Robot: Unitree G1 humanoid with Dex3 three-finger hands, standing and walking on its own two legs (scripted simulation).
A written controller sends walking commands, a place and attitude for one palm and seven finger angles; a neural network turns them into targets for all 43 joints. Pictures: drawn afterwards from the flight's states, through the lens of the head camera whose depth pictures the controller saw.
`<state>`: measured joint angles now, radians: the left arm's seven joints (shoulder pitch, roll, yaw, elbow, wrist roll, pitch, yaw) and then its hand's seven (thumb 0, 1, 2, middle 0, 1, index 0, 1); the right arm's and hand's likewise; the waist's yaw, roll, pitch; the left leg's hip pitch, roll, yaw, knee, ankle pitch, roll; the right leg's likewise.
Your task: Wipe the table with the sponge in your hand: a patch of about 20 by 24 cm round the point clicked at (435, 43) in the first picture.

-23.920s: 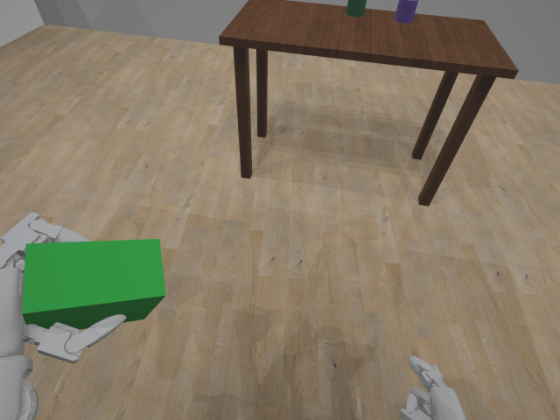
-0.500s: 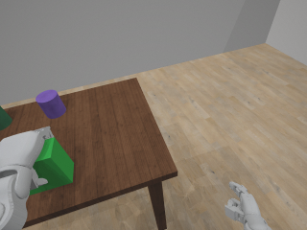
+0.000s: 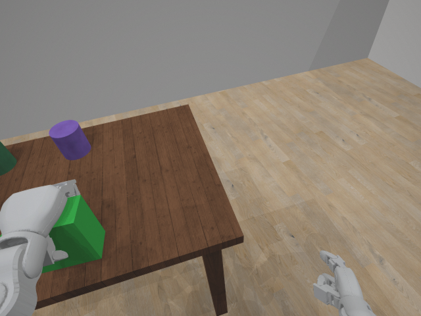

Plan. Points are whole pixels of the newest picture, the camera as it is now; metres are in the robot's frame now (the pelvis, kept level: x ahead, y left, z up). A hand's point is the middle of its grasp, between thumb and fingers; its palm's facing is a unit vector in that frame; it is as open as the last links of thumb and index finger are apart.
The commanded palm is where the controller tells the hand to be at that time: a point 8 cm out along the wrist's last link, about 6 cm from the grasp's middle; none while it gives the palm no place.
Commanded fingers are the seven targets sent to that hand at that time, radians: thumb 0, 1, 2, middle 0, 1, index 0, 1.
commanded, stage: lower the sponge onto the table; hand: left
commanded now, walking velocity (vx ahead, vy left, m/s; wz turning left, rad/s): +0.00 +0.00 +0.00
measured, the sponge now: (64, 240) +0.20 +0.32 +0.05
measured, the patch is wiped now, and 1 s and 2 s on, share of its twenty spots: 0.00 0.00 0.15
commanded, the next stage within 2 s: wipe forward along the first lane in 0.94 s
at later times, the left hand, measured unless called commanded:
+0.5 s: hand (61, 228) +0.21 +0.32 +0.08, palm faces -0.02 -0.05 -1.00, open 10.4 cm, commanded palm +0.19 +0.32 +0.14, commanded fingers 0.00 0.10 1.30 -1.20 -1.60 -1.20 -1.60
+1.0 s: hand (59, 236) +0.20 +0.33 +0.06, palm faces -0.04 -0.05 -1.00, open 10.4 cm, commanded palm +0.18 +0.33 +0.12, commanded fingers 0.00 0.10 1.30 -1.20 -1.60 -1.20 -1.60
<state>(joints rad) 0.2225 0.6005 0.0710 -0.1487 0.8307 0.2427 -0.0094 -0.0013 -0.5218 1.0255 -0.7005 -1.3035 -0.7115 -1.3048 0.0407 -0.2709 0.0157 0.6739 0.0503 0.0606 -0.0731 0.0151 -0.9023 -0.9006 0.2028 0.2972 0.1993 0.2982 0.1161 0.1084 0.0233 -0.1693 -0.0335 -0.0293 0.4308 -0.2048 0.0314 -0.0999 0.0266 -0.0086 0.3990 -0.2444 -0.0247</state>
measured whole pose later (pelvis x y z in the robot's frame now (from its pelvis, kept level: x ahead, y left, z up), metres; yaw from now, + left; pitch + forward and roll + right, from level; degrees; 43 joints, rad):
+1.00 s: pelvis +0.01 +0.00 +0.00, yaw -1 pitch -1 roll -1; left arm 0.31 0.55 0.09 -0.08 0.86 0.19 0.10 0.00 -0.52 1.03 -0.70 -1.31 -0.71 -1.31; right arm 0.06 -0.27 -0.01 0.69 0.05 0.08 -0.05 0.01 -0.90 -0.90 0.20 0.30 0.20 0.30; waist 0.11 0.09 -0.01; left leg -0.22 -0.03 -0.02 0.48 -0.24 0.03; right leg -0.14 0.03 0.00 0.43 -0.27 -0.02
